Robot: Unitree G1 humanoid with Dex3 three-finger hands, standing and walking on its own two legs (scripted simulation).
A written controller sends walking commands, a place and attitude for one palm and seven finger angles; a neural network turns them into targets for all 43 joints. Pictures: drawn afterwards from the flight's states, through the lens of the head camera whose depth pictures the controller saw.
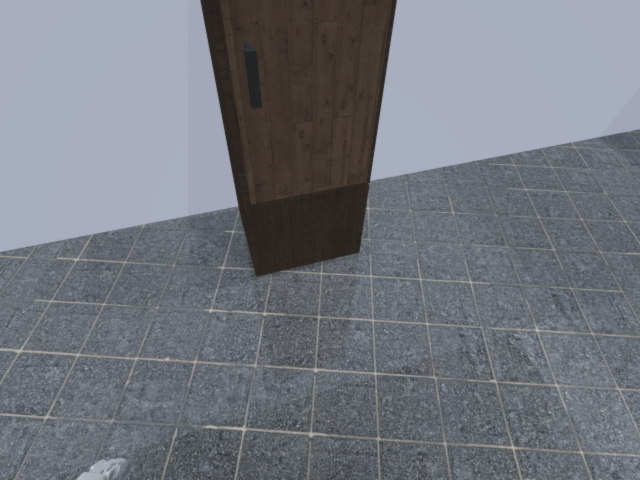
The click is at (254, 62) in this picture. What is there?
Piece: cupboard door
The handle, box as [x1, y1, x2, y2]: [244, 42, 261, 108]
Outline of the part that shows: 244,42 244,54 250,103 252,108 261,107 256,51 254,47 251,47 248,42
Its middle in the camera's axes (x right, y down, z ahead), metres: -0.16 -0.38 +0.90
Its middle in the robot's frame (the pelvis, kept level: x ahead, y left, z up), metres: +0.93 +0.22 +0.06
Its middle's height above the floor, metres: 0.83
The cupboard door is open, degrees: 0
